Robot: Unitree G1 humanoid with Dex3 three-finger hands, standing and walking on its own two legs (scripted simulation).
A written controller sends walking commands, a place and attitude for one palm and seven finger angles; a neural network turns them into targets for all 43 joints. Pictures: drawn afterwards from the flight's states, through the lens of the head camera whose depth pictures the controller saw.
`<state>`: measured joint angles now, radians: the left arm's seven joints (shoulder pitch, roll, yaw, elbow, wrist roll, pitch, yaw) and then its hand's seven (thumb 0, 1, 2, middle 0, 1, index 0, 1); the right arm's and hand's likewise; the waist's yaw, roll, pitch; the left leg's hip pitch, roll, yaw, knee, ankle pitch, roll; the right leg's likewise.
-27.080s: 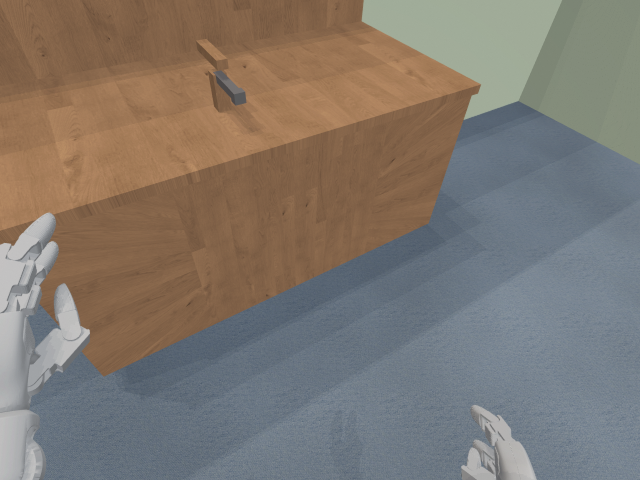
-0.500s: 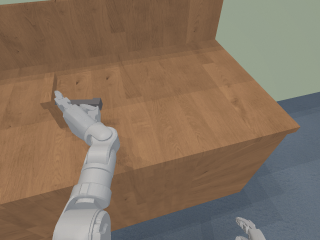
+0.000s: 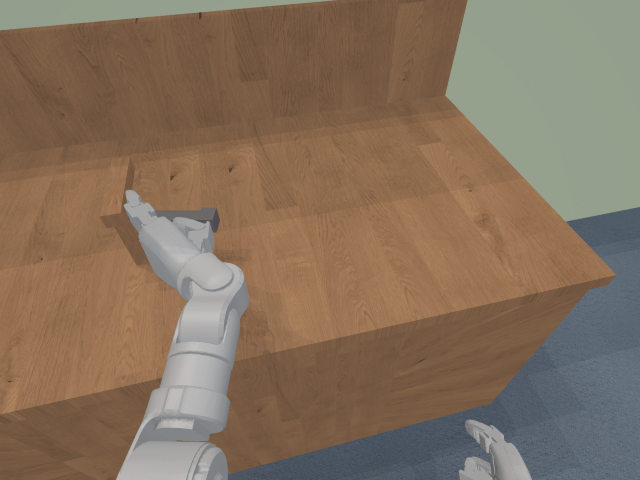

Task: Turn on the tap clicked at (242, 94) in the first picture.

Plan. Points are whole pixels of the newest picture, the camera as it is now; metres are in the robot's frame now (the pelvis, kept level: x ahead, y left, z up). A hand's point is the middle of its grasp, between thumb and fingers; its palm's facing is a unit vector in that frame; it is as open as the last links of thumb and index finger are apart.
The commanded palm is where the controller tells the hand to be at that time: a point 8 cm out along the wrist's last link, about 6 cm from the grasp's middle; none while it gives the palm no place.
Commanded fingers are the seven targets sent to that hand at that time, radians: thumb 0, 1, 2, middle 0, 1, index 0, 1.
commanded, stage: lift the hand up off the lever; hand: left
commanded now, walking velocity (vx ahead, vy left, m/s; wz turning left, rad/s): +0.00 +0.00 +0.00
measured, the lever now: (208, 220) +0.47 +0.22 +0.05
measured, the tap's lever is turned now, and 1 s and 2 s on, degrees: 75 75 75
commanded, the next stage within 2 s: draw the hand back beside the body in 0.10 s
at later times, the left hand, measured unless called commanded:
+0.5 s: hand (205, 259) +0.33 +0.17 +0.12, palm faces +0.32 -0.93 -0.15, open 7.8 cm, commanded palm +0.29 +0.22 +0.14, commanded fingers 0.00 0.90 0.90 -0.17 -0.20 -0.17 -0.20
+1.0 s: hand (133, 304) +0.25 +0.21 +0.15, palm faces +0.24 -0.94 -0.26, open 7.6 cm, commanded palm +0.21 +0.26 +0.16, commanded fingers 0.00 0.90 0.90 -0.19 -0.27 -0.19 -0.27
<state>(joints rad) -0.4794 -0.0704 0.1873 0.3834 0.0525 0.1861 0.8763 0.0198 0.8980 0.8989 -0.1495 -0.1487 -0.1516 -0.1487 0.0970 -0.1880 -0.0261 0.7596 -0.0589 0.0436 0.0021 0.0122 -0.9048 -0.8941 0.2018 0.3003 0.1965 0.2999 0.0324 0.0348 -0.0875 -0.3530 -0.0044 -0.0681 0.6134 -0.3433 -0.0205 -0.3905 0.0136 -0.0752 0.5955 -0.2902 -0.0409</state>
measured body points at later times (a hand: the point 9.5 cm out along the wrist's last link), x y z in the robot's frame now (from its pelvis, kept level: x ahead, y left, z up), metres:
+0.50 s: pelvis +0.00 -0.01 +0.01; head -0.02 -0.03 +0.46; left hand +0.31 +0.22 +0.13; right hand +0.15 -0.25 -0.09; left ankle -0.02 +0.13 -0.73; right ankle +0.01 -0.09 -0.73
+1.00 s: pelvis -0.02 +0.02 +0.02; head -0.03 +0.00 +0.47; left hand +0.23 +0.26 +0.16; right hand +0.17 -0.20 -0.06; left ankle -0.02 +0.13 -0.73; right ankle +0.01 -0.09 -0.73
